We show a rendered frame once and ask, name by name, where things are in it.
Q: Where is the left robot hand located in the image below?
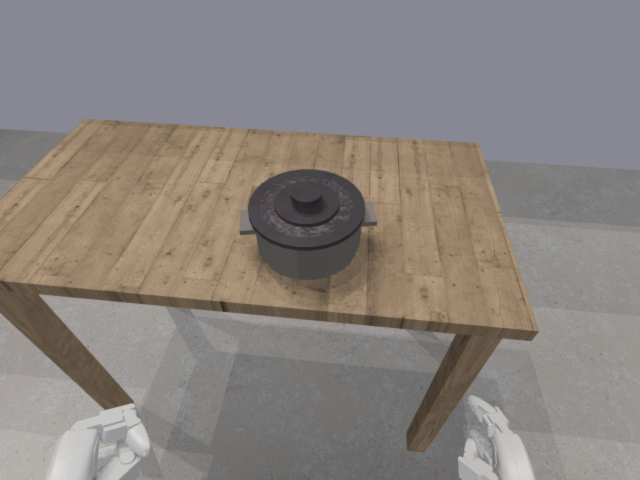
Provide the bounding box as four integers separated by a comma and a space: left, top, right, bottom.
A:
44, 403, 150, 480

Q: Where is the table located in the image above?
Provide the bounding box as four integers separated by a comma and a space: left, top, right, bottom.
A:
0, 119, 539, 452

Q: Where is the lid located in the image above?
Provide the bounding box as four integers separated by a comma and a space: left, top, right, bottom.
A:
248, 169, 365, 251

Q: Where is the knob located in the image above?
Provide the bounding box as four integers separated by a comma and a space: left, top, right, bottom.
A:
290, 182, 322, 208

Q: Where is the right robot hand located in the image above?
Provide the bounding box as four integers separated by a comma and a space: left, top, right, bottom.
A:
458, 395, 536, 480

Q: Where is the pot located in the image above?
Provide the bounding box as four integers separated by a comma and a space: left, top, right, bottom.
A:
239, 202, 377, 280

